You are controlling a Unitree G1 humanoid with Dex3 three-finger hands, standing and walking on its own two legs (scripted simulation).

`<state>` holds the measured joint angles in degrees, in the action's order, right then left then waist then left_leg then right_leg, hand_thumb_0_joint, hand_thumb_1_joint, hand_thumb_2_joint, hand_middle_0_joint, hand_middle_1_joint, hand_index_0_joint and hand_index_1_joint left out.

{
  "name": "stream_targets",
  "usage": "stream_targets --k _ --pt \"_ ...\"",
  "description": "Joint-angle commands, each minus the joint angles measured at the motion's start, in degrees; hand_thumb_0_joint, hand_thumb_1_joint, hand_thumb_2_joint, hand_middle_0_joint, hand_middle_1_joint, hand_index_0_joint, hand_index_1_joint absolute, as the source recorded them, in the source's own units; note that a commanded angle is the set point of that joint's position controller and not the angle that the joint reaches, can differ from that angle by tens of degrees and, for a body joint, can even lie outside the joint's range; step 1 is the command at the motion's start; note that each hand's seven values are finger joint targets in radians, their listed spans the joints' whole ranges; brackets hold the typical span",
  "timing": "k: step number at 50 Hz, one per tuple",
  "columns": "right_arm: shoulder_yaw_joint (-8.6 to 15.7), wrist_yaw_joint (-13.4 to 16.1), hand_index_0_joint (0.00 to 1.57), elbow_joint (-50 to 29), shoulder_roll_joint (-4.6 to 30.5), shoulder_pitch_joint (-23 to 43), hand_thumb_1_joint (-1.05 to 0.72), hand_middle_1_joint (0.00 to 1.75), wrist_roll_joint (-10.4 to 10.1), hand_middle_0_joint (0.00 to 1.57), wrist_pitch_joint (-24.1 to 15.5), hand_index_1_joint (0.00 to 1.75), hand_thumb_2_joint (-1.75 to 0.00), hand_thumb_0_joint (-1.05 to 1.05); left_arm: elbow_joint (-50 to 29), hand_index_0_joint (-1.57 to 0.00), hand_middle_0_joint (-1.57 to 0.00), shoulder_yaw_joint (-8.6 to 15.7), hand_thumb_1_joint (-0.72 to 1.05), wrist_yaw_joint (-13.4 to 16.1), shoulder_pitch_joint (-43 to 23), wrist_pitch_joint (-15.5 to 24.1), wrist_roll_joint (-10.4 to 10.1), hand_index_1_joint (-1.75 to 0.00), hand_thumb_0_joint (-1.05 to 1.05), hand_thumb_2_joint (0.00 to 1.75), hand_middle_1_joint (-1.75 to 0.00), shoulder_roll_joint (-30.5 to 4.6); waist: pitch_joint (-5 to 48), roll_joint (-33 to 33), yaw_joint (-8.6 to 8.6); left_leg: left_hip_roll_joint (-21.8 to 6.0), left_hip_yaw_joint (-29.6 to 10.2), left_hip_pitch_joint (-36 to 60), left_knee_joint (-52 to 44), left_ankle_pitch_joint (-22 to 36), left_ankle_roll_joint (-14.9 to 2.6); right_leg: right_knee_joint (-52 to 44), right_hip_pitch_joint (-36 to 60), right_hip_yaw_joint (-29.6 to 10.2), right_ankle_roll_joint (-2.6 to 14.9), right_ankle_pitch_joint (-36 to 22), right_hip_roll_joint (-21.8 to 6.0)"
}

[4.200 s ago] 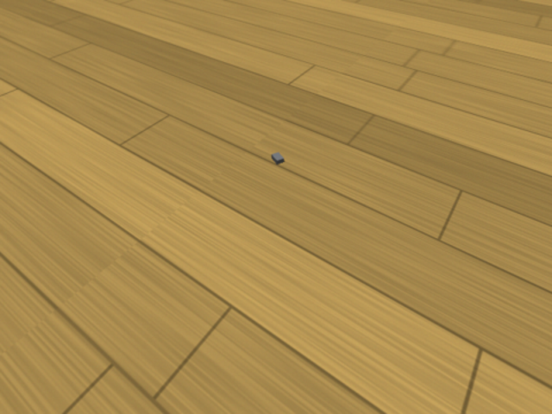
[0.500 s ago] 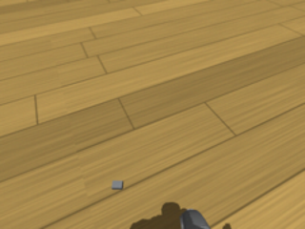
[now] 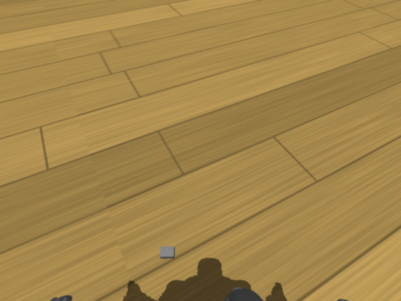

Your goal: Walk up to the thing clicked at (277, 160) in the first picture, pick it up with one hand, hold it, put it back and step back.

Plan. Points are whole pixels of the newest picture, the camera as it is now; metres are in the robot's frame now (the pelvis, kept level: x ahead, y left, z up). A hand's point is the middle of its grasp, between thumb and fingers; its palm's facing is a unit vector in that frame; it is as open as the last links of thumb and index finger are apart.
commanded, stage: walk up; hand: left
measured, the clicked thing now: (167, 252) +0.44 +0.14 -0.73
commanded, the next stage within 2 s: stand in 1.52 s
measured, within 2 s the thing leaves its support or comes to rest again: neither
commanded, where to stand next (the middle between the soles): +0.07 -0.07 m, yaw +0 degrees
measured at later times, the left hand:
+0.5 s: hand out of the picture +0.10 +0.21 -0.13, palm faces -0.08 -0.94 -0.34, open 7.4 cm
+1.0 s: hand out of the picture +0.13 +0.21 -0.11, palm faces -0.05 -0.94 -0.33, open 7.4 cm
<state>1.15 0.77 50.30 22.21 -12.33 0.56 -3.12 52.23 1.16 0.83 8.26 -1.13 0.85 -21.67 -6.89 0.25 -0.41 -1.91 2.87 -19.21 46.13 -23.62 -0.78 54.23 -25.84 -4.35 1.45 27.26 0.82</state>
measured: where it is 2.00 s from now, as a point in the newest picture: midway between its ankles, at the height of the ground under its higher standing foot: outside the picture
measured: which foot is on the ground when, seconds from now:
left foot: down 0.00-1.00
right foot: up 0.00-0.24, down 0.26-1.00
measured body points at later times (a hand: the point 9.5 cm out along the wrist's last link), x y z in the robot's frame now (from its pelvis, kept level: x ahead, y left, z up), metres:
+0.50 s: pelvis +0.00 -0.03 +0.02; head +0.02 -0.04 +0.47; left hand +0.10 +0.26 -0.11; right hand +0.05 -0.35 -0.11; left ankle +0.01 +0.11 -0.71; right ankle +0.00 -0.16 -0.71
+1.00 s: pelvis +0.01 -0.04 +0.04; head +0.02 -0.04 +0.49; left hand +0.13 +0.26 -0.09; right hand +0.07 -0.35 -0.09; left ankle +0.01 +0.11 -0.71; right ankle +0.00 -0.16 -0.71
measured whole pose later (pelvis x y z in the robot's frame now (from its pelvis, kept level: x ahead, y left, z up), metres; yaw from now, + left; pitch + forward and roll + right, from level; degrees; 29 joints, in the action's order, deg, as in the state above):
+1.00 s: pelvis +0.01 -0.04 +0.04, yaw -3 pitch -2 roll +0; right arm -0.2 0.1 64.8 21.2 -5.7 0.7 -2.4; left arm 65.6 1.9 -1.4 1.6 -0.8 0.6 -19.7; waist -2.7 0.0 -0.5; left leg -4.6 4.2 -7.2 21.1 -11.4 3.0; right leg 22.9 -8.3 0.3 -0.5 12.5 -1.1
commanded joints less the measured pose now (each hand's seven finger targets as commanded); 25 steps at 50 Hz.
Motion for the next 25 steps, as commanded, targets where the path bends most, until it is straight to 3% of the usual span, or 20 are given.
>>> stream_targets --k 1,3,4,6,7,10,12,13,14,15,16,17,19,20,21,25 --pt "5.5 2.8 0.2 -1.0 18.3 -2.4 -0.9 0.3 -0.1 0.2 -1.6 0.3 -0.9 0.0 -2.4 -0.2 -0.2 4.9 0.9 0.4 -0.9 0.2 -1.0 -0.3 0.0 0.9 -0.3 -12.8 3.6 -5.1 0.11 -18.0 -19.9 8.1 -18.9 31.5 -9.39 8.9 -7.8 -5.1 0.45 0.9 -0.7" --pt "5.1 2.5 0.2 -0.5 17.0 -0.9 -0.9 0.3 0.1 0.2 -1.8 0.3 -0.9 0.0 -1.3 -0.2 -0.2 4.7 0.9 -0.3 -0.3 0.2 -1.1 -0.3 0.0 0.9 -0.3 -11.7 4.8 -7.7 0.16 -14.9 -15.1 9.7 -19.0 32.5 -7.14 4.9 -5.9 -3.6 0.19 -1.5 -0.6" --pt "5.0 2.4 0.2 -0.5 16.6 -0.6 -0.9 0.3 0.4 0.2 -1.7 0.3 -0.9 0.0 -0.9 -0.2 -0.2 4.6 0.9 -0.5 -0.4 0.1 -1.1 -0.3 0.0 0.9 -0.3 -11.1 5.4 -9.2 -0.04 -14.5 -13.9 11.1 -18.9 32.6 -6.87 2.9 -5.2 -2.7 -0.19 -2.1 -0.8" --pt "4.8 2.2 0.2 -0.5 16.1 -0.2 -0.9 0.3 0.7 0.2 -1.6 0.3 -0.9 0.0 -0.6 -0.2 -0.2 4.3 0.9 -0.7 -2.0 0.3 -0.9 -0.3 0.0 0.9 -0.3 -11.0 6.0 -10.2 -0.85 -14.4 -11.8 11.3 -18.1 32.7 -7.93 -1.6 -2.8 -0.7 -0.36 -1.5 -1.7" --pt "4.7 2.1 0.2 -0.3 16.1 -1.2 -0.9 0.3 0.8 0.2 -1.5 0.3 -0.9 0.0 -0.7 -0.2 -0.2 4.1 0.9 -0.9 -3.3 0.4 -0.9 -0.3 0.0 0.9 -0.3 -10.9 6.6 -11.0 -1.47 -13.6 -10.7 12.5 -17.3 34.9 -7.41 -4.3 -2.0 0.7 -0.16 -0.9 -1.7" --pt "4.2 1.6 0.2 -0.7 16.2 1.0 -0.9 0.3 0.6 0.2 -0.8 0.3 -0.9 0.0 1.3 -0.2 -0.2 3.8 0.9 -0.9 -2.0 0.8 -0.8 -0.3 0.0 0.9 -0.3 -10.3 8.5 -13.1 -0.53 -12.7 -8.6 10.2 -15.5 35.0 -7.24 -12.0 5.4 5.4 0.26 -2.3 -1.5" --pt "3.8 1.2 0.2 -0.8 16.0 3.4 -0.9 0.3 0.1 0.2 -0.1 0.3 -0.9 0.0 3.5 -0.2 -0.2 3.9 0.9 -0.9 0.1 1.3 -0.3 -0.3 0.0 0.9 -0.3 -10.1 8.9 -10.1 1.4 -11.1 -6.4 4.4 -12.8 29.7 -5.67 -23.5 14.7 7.2 0.82 -12.4 -0.6" --pt "3.1 1.0 0.2 -0.7 14.1 3.4 -0.9 0.3 -0.5 0.2 0.1 0.3 -0.9 0.0 4.0 -0.2 -0.2 4.3 0.9 -0.7 0.6 1.8 0.2 -0.3 0.0 0.9 -0.3 -11.9 10.4 -7.0 1.92 -10.3 -5.6 1.4 -10.7 25.9 -3.46 -25.4 20.0 3.2 1.99 -17.0 -3.1" --pt "2.3 0.9 0.2 -1.1 11.6 3.3 -0.9 0.3 -1.0 0.2 0.1 0.3 -0.9 0.0 3.8 -0.2 -0.2 4.9 0.9 -0.6 0.5 2.4 0.7 -0.3 0.0 0.9 -0.3 -15.4 11.7 1.4 1.7 -6.8 -4.0 -4.5 -6.7 18.1 -0.51 -25.7 23.4 -8.7 4.4 -22.1 -9.7" --pt "2.2 1.2 0.2 -0.4 10.8 4.4 -0.9 0.3 -1.4 0.2 0.2 0.3 -0.9 0.0 3.1 -0.2 -0.2 4.8 0.9 -0.6 -2.3 2.3 -0.1 -0.3 0.0 0.9 -0.3 -17.3 12.0 5.8 0.92 -1.6 -1.8 0.2 -5.9 3.7 0.38 -26.8 16.0 -14.4 9.96 -21.8 -15.4" --pt "2.4 1.2 0.2 1.4 11.4 3.3 -0.9 0.3 -1.2 0.2 0.3 0.3 -0.9 0.0 2.4 -0.2 -0.2 4.4 0.9 -0.8 -4.9 2.3 -0.3 -0.3 0.0 0.9 -0.3 -16.3 10.1 5.2 -0.38 -1.3 -2.1 4.5 -8.0 1.5 0.48 -27.0 11.5 -13.7 10.16 -19.8 -15.6" --pt "2.4 0.9 0.2 2.7 11.9 2.9 -0.9 0.3 -1.0 0.2 0.0 0.3 -0.9 0.0 2.3 -0.2 -0.2 3.7 0.9 -0.9 -6.3 2.3 -0.4 -0.3 0.0 0.9 -0.3 -14.8 9.9 3.9 -1.01 -1.4 -2.1 6.4 -12.0 4.3 0.2 -26.5 10.6 -9.7 7.7 -19.7 -13.4" --pt "2.4 0.4 0.2 4.6 13.0 3.5 -0.9 0.3 -0.5 0.2 -0.5 0.3 -0.9 0.0 2.7 -0.2 -0.2 3.0 0.9 -1.1 -8.4 1.9 -0.5 -0.3 0.0 0.9 -0.3 -12.9 8.4 4.2 -1.34 -4.4 -4.0 9.2 -18.0 9.6 -1.19 -24.9 7.5 -3.2 2.8 -17.6 -8.7" --pt "2.3 0.4 0.2 5.0 13.6 4.3 -0.9 0.3 -0.4 0.2 -0.6 0.3 -0.9 0.0 3.6 -0.2 -0.2 2.9 0.9 -1.1 -7.3 1.9 -0.5 -0.3 0.0 0.9 -0.3 -12.3 8.7 3.6 -0.42 -6.6 -5.7 9.2 -18.6 11.8 -2.0 -25.0 9.2 -2.0 1.89 -18.0 -7.5" --pt "2.1 0.3 0.2 5.5 13.6 5.1 -0.9 0.3 -0.4 0.2 -0.6 0.3 -0.9 0.0 4.5 -0.2 -0.2 2.8 0.9 -1.2 -6.9 1.9 -0.4 -0.3 0.0 0.9 -0.3 -12.4 8.7 4.0 0.04 -6.9 -5.6 8.0 -18.6 12.5 -2.31 -25.8 10.9 -1.9 1.83 -18.2 -7.3" --pt "1.3 0.2 0.2 8.1 12.5 6.4 -0.9 0.3 -0.4 0.2 -0.3 0.3 -0.9 0.0 6.1 -0.2 -0.2 2.8 0.9 -1.2 -8.0 2.0 -0.8 -0.3 0.0 0.9 -0.3 -12.0 7.2 2.6 -0.04 -4.6 -2.6 8.6 -20.5 11.8 -0.57 -30.3 11.5 -3.5 2.32 -16.2 -8.6"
